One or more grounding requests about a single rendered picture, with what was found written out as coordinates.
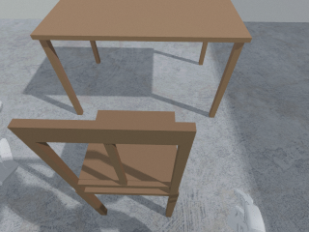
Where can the left robot hand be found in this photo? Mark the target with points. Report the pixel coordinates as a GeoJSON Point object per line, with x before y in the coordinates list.
{"type": "Point", "coordinates": [7, 164]}

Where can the chair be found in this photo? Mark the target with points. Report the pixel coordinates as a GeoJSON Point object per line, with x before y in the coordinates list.
{"type": "Point", "coordinates": [130, 152]}

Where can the table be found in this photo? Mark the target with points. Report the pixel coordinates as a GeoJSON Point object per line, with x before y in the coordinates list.
{"type": "Point", "coordinates": [182, 21]}

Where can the right robot hand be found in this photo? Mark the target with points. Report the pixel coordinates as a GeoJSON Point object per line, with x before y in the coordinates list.
{"type": "Point", "coordinates": [248, 219]}

